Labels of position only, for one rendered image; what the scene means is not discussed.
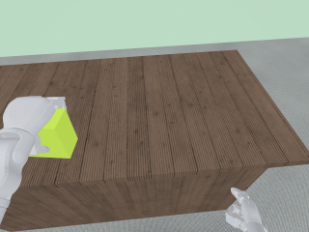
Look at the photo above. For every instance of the left robot hand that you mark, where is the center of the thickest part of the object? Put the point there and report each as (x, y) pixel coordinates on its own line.
(32, 113)

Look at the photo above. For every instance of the right robot hand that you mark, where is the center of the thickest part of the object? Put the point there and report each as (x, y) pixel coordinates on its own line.
(237, 216)

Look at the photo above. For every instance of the robot left forearm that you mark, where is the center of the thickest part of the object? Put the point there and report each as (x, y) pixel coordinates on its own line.
(15, 147)

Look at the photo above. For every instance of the table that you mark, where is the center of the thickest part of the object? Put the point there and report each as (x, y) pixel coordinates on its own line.
(157, 135)

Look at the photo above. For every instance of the sponge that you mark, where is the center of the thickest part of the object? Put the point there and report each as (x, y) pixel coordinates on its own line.
(58, 135)

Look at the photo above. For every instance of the robot right forearm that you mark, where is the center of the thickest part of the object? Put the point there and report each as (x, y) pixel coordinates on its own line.
(253, 226)

